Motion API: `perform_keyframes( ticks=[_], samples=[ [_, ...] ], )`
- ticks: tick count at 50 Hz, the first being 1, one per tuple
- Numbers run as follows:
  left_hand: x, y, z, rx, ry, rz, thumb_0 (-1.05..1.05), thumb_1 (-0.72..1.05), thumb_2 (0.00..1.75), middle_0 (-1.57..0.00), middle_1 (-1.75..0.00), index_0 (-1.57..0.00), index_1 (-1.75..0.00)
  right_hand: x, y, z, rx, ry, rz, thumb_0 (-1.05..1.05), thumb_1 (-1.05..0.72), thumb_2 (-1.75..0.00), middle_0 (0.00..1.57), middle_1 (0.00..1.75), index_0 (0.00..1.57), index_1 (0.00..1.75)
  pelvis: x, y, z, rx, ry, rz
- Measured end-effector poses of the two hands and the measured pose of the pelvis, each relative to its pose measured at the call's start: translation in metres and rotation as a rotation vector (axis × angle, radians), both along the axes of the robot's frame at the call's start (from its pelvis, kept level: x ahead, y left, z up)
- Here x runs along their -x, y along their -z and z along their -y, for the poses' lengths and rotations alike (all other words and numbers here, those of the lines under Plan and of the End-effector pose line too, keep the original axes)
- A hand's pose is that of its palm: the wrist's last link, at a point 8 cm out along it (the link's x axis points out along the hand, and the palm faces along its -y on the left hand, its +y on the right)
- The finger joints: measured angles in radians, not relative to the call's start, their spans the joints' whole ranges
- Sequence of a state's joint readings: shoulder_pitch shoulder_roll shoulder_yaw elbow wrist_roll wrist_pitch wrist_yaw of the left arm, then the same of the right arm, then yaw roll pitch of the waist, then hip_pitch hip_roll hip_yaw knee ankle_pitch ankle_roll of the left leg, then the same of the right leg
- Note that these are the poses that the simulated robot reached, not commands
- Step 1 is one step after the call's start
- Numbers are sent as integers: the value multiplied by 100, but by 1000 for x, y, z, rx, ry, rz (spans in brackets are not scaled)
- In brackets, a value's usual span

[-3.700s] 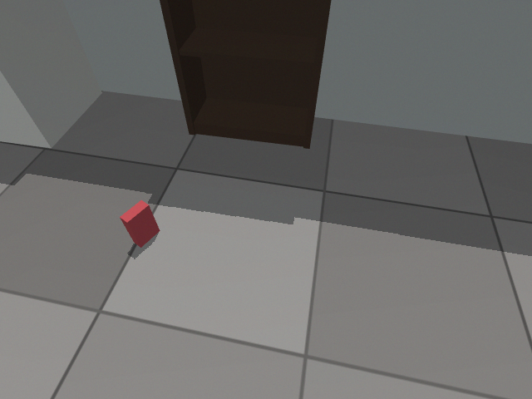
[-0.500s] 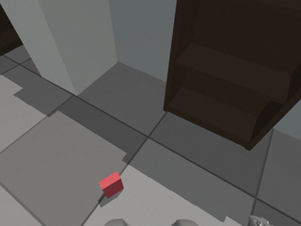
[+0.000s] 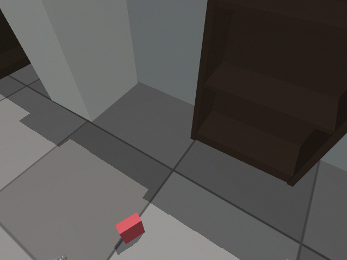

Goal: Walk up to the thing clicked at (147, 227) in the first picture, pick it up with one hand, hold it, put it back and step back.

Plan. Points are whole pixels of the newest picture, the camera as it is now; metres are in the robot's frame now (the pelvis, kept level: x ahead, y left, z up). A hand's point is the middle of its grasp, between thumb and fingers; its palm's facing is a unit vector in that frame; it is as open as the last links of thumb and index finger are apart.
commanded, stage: walk up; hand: left
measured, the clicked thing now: (131, 228) +0.37 +0.22 -0.67
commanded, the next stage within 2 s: stand in 0.90 s
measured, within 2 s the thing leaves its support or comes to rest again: neither
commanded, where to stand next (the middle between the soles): +0.04 +0.01 m, yaw +0 degrees
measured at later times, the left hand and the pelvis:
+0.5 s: hand out of the picture +0.08 +0.26 -0.15, palm faces +0.00 -0.94 -0.34, open 7.4 cm; pelvis +0.01 +0.00 +0.01, yaw +0 degrees
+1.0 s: hand out of the picture +0.11 +0.25 -0.14, palm faces -0.01 -0.94 -0.34, open 7.4 cm; pelvis +0.02 +0.00 +0.01, yaw +0 degrees
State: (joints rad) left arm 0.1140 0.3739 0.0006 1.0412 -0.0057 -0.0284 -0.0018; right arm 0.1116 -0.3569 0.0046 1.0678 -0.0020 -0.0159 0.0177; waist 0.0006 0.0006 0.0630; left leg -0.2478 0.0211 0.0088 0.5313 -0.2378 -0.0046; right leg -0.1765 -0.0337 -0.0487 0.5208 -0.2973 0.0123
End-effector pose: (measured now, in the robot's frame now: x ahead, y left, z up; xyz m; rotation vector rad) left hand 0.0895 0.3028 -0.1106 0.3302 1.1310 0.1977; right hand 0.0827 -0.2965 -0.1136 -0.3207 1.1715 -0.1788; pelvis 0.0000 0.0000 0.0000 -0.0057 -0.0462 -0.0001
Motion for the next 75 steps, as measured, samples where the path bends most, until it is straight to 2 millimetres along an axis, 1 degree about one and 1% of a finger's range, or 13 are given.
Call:
perform_keyframes(
  ticks=[3,7,13,21,27,34,45,54,60,75],
  samples=[
    [-7,-2,0,8,-1,7,0,90,90,-21,-30,-21,-30,-6,-5,-2,3,-1,5,1,-91,-90,20,30,21,30,-2,-3,-1,1,1,1],
    [-9,-3,0,14,-5,-4,0,90,90,-21,-30,-21,-30,-11,-9,-2,7,0,6,1,-91,-90,20,30,21,30,-4,-7,-2,2,2,0],
    [-1,-3,-2,14,-19,-48,0,90,90,-21,-30,-21,-30,-13,-12,0,13,10,-3,1,-91,-90,20,30,21,30,-7,-10,-3,2,1,-2],
    [13,-2,-4,12,-46,-102,0,90,90,-21,-30,-21,-30,-9,-9,0,13,19,-39,1,-91,-90,20,30,20,30,-11,-12,-4,0,-1,-5],
    [16,-2,-3,12,-57,-121,0,90,90,-21,-30,-21,-30,-7,-7,-2,6,25,-58,1,-91,-90,20,30,20,30,-15,-12,-4,-1,-4,-6],
    [10,-3,-1,13,-57,-120,0,90,90,-21,-30,-21,-30,-9,-5,-4,-2,29,-66,1,-91,-90,20,30,20,30,-19,-13,-3,-4,-5,-11],
    [-7,-4,3,13,-48,-89,0,90,90,-21,-30,-21,-30,-18,-6,-3,-1,33,-48,1,-91,-90,20,30,20,30,-25,-13,-2,-3,-2,-10],
    [-15,-5,8,17,-26,-82,0,90,90,-21,-30,-21,-30,-22,-9,-1,3,34,-34,1,-91,-90,20,30,20,30,-22,-14,0,-6,4,-13],
    [-12,-5,11,20,-20,-83,0,90,90,-21,-30,-21,-30,-20,-10,0,1,32,-32,1,-91,-90,20,30,20,30,-19,-15,2,-6,5,-13],
    [3,-5,13,15,-26,-109,0,90,90,-21,-30,-21,-30,-2,-6,5,-4,39,-68,1,-91,-90,20,30,20,30,-15,-15,6,-6,6,-12]
  ],
)
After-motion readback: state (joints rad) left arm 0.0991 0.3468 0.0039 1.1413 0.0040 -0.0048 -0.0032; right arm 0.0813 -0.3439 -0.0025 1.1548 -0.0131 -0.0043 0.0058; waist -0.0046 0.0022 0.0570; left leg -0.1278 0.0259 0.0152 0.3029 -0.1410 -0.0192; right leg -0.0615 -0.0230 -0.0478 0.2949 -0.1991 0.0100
